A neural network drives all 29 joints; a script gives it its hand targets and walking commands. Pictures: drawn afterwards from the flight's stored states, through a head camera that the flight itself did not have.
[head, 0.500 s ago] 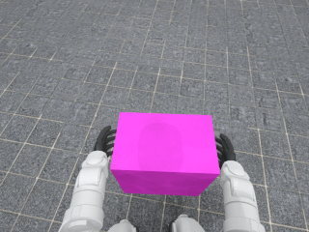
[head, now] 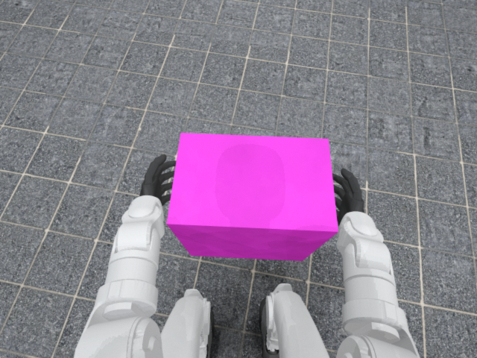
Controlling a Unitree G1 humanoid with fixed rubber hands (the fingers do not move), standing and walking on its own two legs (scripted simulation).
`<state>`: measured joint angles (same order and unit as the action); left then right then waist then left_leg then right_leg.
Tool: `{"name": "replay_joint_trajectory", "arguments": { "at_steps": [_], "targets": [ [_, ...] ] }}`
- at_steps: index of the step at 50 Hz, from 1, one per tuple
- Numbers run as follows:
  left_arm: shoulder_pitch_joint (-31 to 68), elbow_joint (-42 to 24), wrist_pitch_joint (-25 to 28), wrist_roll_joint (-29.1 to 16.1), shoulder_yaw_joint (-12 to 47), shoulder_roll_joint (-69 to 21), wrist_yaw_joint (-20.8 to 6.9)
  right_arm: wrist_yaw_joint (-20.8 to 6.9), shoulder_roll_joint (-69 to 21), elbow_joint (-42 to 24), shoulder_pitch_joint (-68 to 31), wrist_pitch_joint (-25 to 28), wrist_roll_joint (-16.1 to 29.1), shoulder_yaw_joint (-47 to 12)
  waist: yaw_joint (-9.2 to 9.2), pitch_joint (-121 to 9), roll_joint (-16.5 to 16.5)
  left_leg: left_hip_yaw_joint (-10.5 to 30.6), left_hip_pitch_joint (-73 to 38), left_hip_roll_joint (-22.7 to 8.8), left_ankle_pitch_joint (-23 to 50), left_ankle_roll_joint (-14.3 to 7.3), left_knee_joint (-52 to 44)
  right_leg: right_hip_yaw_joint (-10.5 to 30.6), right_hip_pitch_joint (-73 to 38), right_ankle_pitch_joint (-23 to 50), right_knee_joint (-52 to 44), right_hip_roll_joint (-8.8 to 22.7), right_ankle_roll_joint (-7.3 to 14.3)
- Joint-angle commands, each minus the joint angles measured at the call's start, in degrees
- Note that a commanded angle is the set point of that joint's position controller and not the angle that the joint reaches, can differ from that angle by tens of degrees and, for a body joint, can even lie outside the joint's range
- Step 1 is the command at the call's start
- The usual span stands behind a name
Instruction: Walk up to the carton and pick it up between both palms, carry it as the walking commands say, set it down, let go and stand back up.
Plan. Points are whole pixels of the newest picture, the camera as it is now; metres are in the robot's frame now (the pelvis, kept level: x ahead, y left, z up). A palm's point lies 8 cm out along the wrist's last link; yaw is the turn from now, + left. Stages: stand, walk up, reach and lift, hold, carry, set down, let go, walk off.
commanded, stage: set down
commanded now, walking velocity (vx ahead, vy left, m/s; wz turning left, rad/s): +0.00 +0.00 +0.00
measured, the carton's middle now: (249, 205) +0.38 -0.02 -0.13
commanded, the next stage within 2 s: none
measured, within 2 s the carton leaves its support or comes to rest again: neither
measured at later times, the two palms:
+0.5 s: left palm (165, 202) +0.40 +0.15 -0.15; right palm (330, 212) +0.37 -0.19 -0.15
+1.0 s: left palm (174, 205) +0.42 +0.15 -0.24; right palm (318, 212) +0.40 -0.19 -0.24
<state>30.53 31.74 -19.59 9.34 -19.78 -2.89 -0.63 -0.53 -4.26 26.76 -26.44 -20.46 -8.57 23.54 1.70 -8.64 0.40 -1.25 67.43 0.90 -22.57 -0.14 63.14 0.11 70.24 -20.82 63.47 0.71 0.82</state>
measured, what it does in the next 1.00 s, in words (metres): lowers itself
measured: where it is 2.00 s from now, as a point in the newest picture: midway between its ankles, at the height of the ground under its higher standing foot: (236, 347)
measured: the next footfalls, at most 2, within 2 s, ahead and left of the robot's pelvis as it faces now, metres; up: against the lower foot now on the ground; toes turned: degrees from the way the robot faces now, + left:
none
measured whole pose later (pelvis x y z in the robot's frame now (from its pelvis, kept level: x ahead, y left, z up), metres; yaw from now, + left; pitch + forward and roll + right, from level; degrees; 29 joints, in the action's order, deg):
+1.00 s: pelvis -0.02 +0.01 -0.15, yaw +0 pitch +41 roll +1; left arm 45.3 40.1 -14.8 0.4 -15.5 3.9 5.2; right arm 2.9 4.9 38.1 -43.6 -15.9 -0.7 18.6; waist 1.6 -10.4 0.2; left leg 1.0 105.3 3.9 -33.0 0.9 96.9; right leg 2.2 108.2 -28.6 95.5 -1.9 -0.8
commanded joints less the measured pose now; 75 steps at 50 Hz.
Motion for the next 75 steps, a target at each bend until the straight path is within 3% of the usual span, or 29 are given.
{"name": "replay_joint_trajectory", "arguments": {
  "at_steps": [1, 3, 4, 7, 16, 18, 19, 21, 24, 25, 32, 33, 34, 37, 41, 42, 44, 45, 46, 49, 55, 56, 59, 63, 66, 68, 71, 73, 75],
  "targets": [
    [40.74, -3.03, 2.36, -9.75, 34.22, -57.23, -15.31, -15.30, -52.44, -4.50, -47.29, 2.37, 10.94, -43.10, -1.76, -50.87, -0.84, 3.31, -16.10, 7.22, 7.71, -0.75, -4.20, 2.96, -26.15, 7.77, -3.17, -7.49, -1.29],
    [39.55, -3.64, 1.84, -10.61, 36.01, -57.90, -15.55, -14.55, -52.72, -1.72, -41.26, 1.48, 9.30, -41.24, 1.31, -49.90, 0.35, 3.31, -14.17, 7.58, 8.94, -0.22, -3.21, 2.69, -25.18, 9.52, -2.78, -7.89, -1.42],
    [37.49, -1.40, 1.68, -9.10, 32.89, -57.40, -15.37, -14.47, -54.60, -0.97, -42.53, 1.56, 9.34, -41.87, -1.21, -49.50, 0.57, 2.76, -12.89, 7.82, 10.91, -0.53, -2.30, 3.39, -25.07, 11.31, -2.65, -7.64, -1.57],
    [38.37, -0.65, 2.09, -10.08, 33.96, -56.11, -16.01, -12.95, -52.43, -3.27, -43.31, 2.22, 9.56, -41.56, 1.33, -51.85, 1.03, 1.66, -7.63, 7.92, 11.25, -0.12, 1.02, 4.13, -26.67, 13.87, -1.62, -7.88, -1.93],
    [36.94, 0.51, 3.71, -11.59, 32.65, -54.90, -13.78, -11.29, -50.45, -1.57, -42.21, 3.11, 11.33, -42.31, -0.78, -54.44, 3.24, 2.90, -0.92, 8.47, 14.18, 0.13, 5.74, 3.56, -22.04, 18.90, 5.59, -8.52, -2.16],
    [40.84, -2.42, 4.16, -12.25, 35.30, -56.51, -13.41, -11.01, -48.69, -3.89, -45.10, 4.25, 11.13, -42.13, 1.06, -59.57, -0.96, 2.69, -0.12, 8.54, 13.49, 0.89, 6.92, 2.61, -20.38, 18.28, 7.83, -8.82, -1.67],
    [41.78, -5.57, 5.12, -12.50, 36.03, -54.83, -12.51, -11.53, -50.70, -3.63, -45.75, 4.71, 13.13, -44.02, -2.24, -60.87, -1.93, 2.33, -3.81, 8.22, 15.87, 0.84, 6.94, 2.02, -17.18, 19.33, 9.14, -9.31, -2.01],
    [41.58, -5.49, 4.89, -13.34, 35.74, -52.28, -11.88, -11.17, -48.72, -4.15, -47.07, 4.75, 13.46, -44.67, -2.26, -62.97, 0.12, 1.99, -0.88, 8.69, 13.79, 0.80, 9.02, 2.51, -18.07, 17.95, 9.94, -8.94, -2.02],
    [46.15, -9.53, 5.42, -16.19, 39.52, -52.73, -11.13, -10.33, -46.54, -6.65, -46.83, 5.30, 13.92, -44.08, 1.73, -67.09, 0.60, 2.58, -2.89, 8.75, 13.58, 1.40, 11.07, 1.85, -17.99, 16.66, 11.09, -9.58, -1.67],
    [41.82, -4.84, 5.13, -14.84, 35.81, -52.57, -10.74, -10.14, -45.13, -3.54, -47.62, 5.32, 13.38, -43.30, -0.73, -60.98, 0.06, 2.95, 0.68, 8.67, 13.12, 1.45, 10.51, 1.58, -15.68, 15.97, 12.24, -8.88, -1.76],
    [44.87, -6.79, 6.85, -15.12, 36.76, -50.71, -8.89, -9.01, -46.49, -2.92, -46.84, 6.01, 13.27, -42.72, 0.25, -66.39, 2.35, 2.01, 3.32, 9.04, 17.56, 1.60, 15.74, 1.60, -14.80, 21.45, 16.13, -9.69, -2.28],
    [47.17, -7.03, 6.91, -16.80, 37.77, -51.53, -8.67, -9.02, -45.69, -2.87, -46.86, 6.61, 13.29, -41.60, 1.05, -68.40, 0.01, 2.32, 2.05, 9.12, 15.95, 1.74, 15.62, 1.20, -14.36, 19.28, 17.24, -9.86, -2.01],
    [43.12, -4.07, 6.68, -14.55, 36.03, -49.48, -8.03, -8.98, -42.67, -1.95, -48.84, 6.47, 13.34, -41.74, -1.60, -61.71, -0.22, 2.43, 4.67, 8.38, 15.55, 1.80, 15.80, 0.93, -8.63, 17.85, 17.99, -9.38, -2.45],
    [49.26, -6.33, 6.87, -15.98, 38.32, -50.95, -6.93, -9.54, -41.22, -1.28, -50.70, 7.50, 13.55, -38.86, 1.97, -66.05, -4.07, 3.51, -2.17, 8.57, 14.42, 2.49, 16.72, 0.02, -2.29, 13.17, 19.38, -9.68, -1.30],
    [46.25, -0.69, 6.88, -14.28, 34.26, -49.93, -6.28, -9.26, -41.18, 1.49, -53.59, 7.17, 13.46, -38.69, 0.17, -60.01, -1.04, 2.20, 5.87, 9.03, 12.30, 2.02, 18.77, -0.17, -1.11, 12.10, 20.31, -9.33, -1.99],
    [50.67, -4.37, 7.65, -16.10, 36.09, -50.14, -6.51, -9.40, -41.92, 1.26, -52.28, 7.31, 13.24, -38.72, 2.30, -62.42, -1.42, 2.19, 5.50, 9.25, 13.11, 2.13, 19.42, -0.22, -2.78, 14.20, 21.07, -9.74, -1.75],
    [47.74, -0.28, 7.10, -14.51, 35.30, -50.94, -6.20, -8.68, -40.35, -0.80, -54.84, 7.95, 12.29, -38.20, 1.88, -64.21, -1.76, 1.52, 6.39, 9.34, 14.68, 2.34, 20.77, -0.94, -2.39, 15.14, 23.25, -9.46, -1.85],
    [52.03, -4.25, 7.88, -15.72, 35.75, -47.86, -6.14, -8.66, -40.04, -2.48, -58.67, 8.16, 14.91, -40.58, -0.81, -68.03, -1.60, 0.85, 7.99, 9.26, 13.03, 2.16, 22.53, 0.15, -3.38, 14.32, 23.87, -9.53, -1.84],
    [52.65, -2.23, 8.08, -15.41, 34.71, -46.82, -5.85, -8.66, -43.42, 2.68, -54.33, 7.11, 13.87, -37.82, 0.99, -64.03, 1.21, 1.33, 8.34, 9.12, 9.91, 1.48, 22.07, -0.65, -1.51, 11.65, 23.24, -9.59, -2.39],
    [55.11, -2.88, 7.92, -15.08, 34.88, -47.23, -5.82, -8.41, -44.58, 0.45, -59.28, 7.22, 15.80, -40.07, -1.69, -68.21, -0.07, -0.03, 9.11, 9.23, 8.68, 1.15, 23.90, -0.49, -1.94, 11.12, 25.34, -9.67, -2.52],
    [58.84, -2.86, 7.48, -16.00, 34.54, -47.94, -6.28, -7.67, -39.78, -0.50, -62.52, 7.58, 15.06, -39.51, 0.93, -67.37, -0.50, -0.43, 13.81, 9.30, 10.80, 1.84, 26.75, -1.30, -0.56, 13.83, 27.65, -9.33, -2.25],
    [58.85, -3.32, 7.54, -15.74, 34.13, -45.91, -5.50, -7.82, -41.07, -1.08, -64.83, 7.60, 16.71, -39.41, -1.22, -72.14, -0.45, -0.27, 9.32, 8.93, 9.79, 1.31, 27.91, -0.85, 0.49, 11.71, 28.82, -9.43, -2.52],
    [63.16, -4.68, 7.67, -16.57, 34.37, -43.76, -5.86, -6.95, -38.41, -3.32, -70.50, 7.71, 16.77, -39.57, -0.70, -73.12, 0.98, -0.15, 12.87, 9.13, 9.26, 1.28, 29.75, -0.60, -0.43, 11.72, 30.34, -9.37, -2.44],
    [69.76, -5.32, 7.25, -18.12, 34.55, -43.27, -5.60, -6.41, -37.07, 0.25, -70.45, 6.94, 15.10, -37.78, 2.56, -76.20, 1.69, 0.55, 12.44, 8.87, 6.18, 1.49, 31.27, -2.09, 1.18, 9.72, 32.20, -8.93, -1.62],
    [70.51, -6.83, 6.83, -17.45, 34.42, -42.18, -5.61, -6.16, -37.47, 0.57, -71.75, 6.49, 16.14, -38.22, -0.12, -82.41, -1.81, -1.47, 11.88, 8.80, 8.04, 1.92, 33.93, -1.40, -0.05, 10.81, 34.02, -8.76, -1.40],
    [73.51, -10.10, 6.23, -19.48, 35.37, -41.24, -5.20, -5.38, -36.42, -6.29, -78.54, 6.27, 17.67, -41.11, 0.67, -94.36, 2.03, -1.14, 8.45, 8.74, 7.87, 1.26, 35.20, -1.61, -8.38, 11.43, 34.73, -8.58, -1.93],
    [79.87, -18.32, 4.75, -21.21, 36.38, -34.94, -3.31, -3.60, -31.81, -9.42, -81.88, 4.79, 20.33, -42.55, -1.23, -109.29, 0.20, -0.58, -2.25, 8.21, 9.22, 1.53, 36.86, -1.40, -18.10, 12.78, 36.70, -8.31, -0.53],
    [75.61, -19.12, 3.05, -21.88, 38.44, -35.05, -3.01, -3.57, -29.06, -17.62, -84.79, 4.24, 22.17, -46.23, -1.63, -113.62, 0.83, -2.01, -4.63, 8.05, 17.56, 1.33, 39.51, -2.80, -20.18, 22.85, 40.87, -8.72, -1.95],
    [81.68, -21.34, 2.73, -22.65, 37.55, -30.18, -2.51, -2.37, -26.17, -20.97, -88.07, 3.13, 24.01, -45.57, -3.01, -106.68, 0.33, -2.89, 0.90, 7.88, 12.96, 0.39, 39.32, -1.40, -18.07, 18.01, 40.54, -8.29, -2.04]
  ]
}}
